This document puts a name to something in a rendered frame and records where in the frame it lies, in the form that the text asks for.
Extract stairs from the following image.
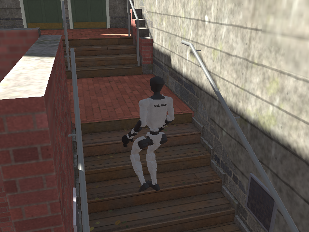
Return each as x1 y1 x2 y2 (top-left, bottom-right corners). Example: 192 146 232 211
76 113 241 232
62 37 143 79

